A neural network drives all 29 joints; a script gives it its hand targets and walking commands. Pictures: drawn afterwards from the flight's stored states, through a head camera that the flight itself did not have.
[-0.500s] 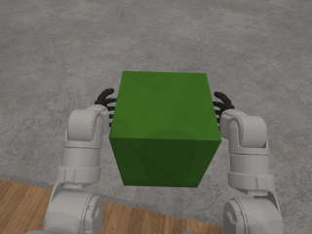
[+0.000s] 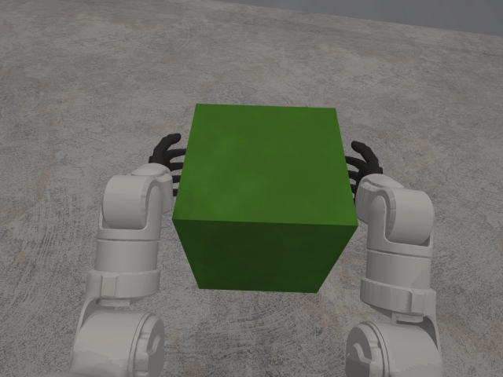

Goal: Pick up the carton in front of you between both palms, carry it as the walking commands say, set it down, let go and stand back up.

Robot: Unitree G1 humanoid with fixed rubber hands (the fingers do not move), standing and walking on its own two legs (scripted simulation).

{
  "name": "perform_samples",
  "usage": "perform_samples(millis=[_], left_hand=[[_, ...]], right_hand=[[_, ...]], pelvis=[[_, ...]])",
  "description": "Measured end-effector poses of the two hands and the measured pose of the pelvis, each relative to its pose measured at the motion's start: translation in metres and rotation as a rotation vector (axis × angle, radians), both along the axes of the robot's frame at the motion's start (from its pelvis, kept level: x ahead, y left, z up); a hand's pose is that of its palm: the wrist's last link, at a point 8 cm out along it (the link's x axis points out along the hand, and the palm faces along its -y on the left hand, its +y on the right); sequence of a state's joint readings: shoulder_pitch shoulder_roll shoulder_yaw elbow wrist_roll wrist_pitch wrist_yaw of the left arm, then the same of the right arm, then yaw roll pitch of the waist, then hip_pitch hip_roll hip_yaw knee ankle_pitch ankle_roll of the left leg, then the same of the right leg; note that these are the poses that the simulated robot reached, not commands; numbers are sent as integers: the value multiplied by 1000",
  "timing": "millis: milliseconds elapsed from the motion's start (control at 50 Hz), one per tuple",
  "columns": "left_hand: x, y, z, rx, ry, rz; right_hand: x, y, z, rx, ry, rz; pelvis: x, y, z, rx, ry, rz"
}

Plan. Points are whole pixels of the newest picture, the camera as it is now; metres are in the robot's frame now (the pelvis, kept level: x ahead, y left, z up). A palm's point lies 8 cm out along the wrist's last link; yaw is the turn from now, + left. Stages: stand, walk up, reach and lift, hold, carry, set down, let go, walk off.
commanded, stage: carry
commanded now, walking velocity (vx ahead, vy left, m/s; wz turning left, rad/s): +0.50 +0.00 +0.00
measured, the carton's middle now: (261, 206) +0.37 +0.03 +0.07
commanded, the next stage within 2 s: none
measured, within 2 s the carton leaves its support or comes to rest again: neither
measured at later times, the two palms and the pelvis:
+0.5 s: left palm (180, 99) +0.70 +0.25 +0.04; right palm (301, 101) +0.74 -0.05 +0.05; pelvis +0.36 +0.06 -0.03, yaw +4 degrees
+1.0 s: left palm (183, 26) +1.02 +0.31 +0.08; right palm (281, 36) +1.01 +0.02 +0.09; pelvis +0.71 +0.17 +0.00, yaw +2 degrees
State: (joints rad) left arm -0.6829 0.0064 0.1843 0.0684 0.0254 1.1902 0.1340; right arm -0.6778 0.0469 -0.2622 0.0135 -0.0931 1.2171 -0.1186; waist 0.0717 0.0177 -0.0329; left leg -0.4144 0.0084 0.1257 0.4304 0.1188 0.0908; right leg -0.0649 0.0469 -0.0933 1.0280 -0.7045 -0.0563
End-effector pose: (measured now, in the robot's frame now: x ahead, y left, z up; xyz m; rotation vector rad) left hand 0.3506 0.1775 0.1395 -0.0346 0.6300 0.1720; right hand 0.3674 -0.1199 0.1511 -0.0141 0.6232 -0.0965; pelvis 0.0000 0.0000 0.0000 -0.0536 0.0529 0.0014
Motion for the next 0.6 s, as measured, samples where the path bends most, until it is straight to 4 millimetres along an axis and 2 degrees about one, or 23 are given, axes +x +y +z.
perform_samples(millis=[60,120,160,240,320,400,460,520,600], left_hand=[[54,2,-30,2,31,-46],[94,1,-59,1,115,-71],[118,1,-74,-6,152,-75],[171,7,-95,-26,170,-63],[228,16,-109,-38,157,-38],[289,31,-111,-23,112,9],[328,53,-105,7,87,48],[357,76,-95,-10,88,97],[408,101,-65,-16,47,135]], right_hand=[[40,2,-32,-25,31,-26],[69,0,-66,-19,116,-55],[89,1,-82,-7,152,-73],[143,6,-100,7,170,-91],[208,15,-111,13,157,-81],[285,31,-116,24,114,-29],[341,54,-112,22,88,38],[385,79,-99,7,89,89],[444,105,-70,17,51,118]], pelvis=[[39,15,-26,14,10,13],[74,28,-32,17,23,30],[99,35,-32,14,29,32],[153,45,-30,12,44,36],[217,50,-32,14,55,46],[292,52,-41,33,28,66],[334,55,-41,12,21,67],[375,57,-30,26,25,71],[430,66,-17,50,38,84]])
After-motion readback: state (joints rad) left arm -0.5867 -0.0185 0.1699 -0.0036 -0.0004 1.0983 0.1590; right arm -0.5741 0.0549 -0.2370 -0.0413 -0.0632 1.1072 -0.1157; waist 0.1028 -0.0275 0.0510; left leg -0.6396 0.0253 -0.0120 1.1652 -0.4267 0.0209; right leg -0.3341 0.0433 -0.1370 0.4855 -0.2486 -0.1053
